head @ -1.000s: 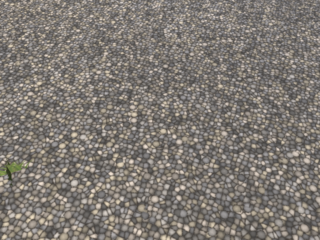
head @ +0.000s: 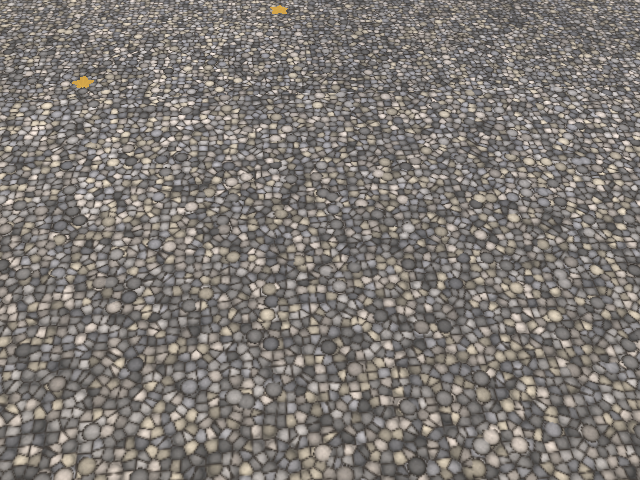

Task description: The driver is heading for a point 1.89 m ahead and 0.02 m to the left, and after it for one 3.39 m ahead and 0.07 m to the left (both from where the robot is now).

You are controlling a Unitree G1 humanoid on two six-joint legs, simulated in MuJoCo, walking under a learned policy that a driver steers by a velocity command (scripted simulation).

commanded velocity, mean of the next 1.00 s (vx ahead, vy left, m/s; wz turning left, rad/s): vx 0.11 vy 0.00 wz -0.03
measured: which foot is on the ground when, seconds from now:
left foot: down 0.00-0.22, up 0.24-0.48, down 0.50-1.00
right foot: up 0.00-0.18, down 0.20-1.00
